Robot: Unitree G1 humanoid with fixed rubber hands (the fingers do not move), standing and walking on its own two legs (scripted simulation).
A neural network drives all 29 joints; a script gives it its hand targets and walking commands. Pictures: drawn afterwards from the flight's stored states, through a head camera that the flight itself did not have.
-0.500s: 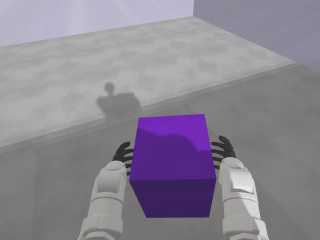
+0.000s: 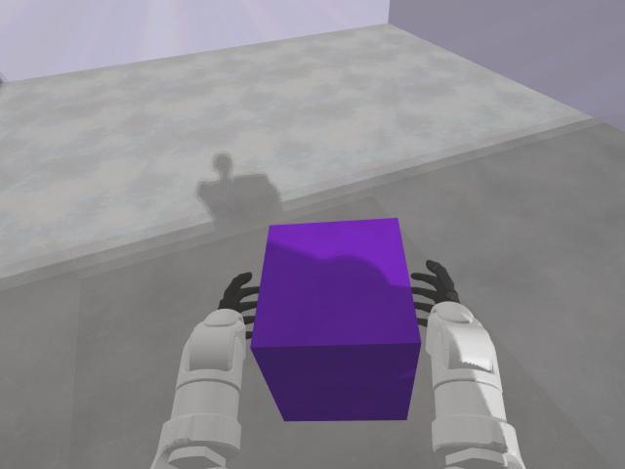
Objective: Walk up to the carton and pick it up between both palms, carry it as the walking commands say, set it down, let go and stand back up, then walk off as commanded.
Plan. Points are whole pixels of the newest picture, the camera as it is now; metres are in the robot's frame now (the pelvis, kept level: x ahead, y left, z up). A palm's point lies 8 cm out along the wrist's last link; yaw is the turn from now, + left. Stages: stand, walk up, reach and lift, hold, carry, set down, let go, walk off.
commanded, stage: reach and lift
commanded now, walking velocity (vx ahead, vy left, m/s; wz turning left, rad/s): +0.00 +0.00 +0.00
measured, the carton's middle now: (338, 323) +0.36 -0.01 -0.04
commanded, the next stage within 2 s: hold in 0.60 s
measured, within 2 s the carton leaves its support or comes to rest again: neither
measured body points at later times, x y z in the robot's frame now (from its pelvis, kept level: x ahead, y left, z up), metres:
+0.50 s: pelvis +0.00 +0.01 +0.00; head -0.04 +0.00 +0.45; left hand +0.30 +0.14 +0.04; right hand +0.31 -0.15 +0.05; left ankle +0.00 +0.15 -0.74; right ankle +0.05 -0.13 -0.74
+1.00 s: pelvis -0.01 +0.00 +0.00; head -0.06 -0.01 +0.45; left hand +0.29 +0.14 +0.04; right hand +0.30 -0.15 +0.05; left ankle +0.00 +0.15 -0.74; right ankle +0.05 -0.13 -0.74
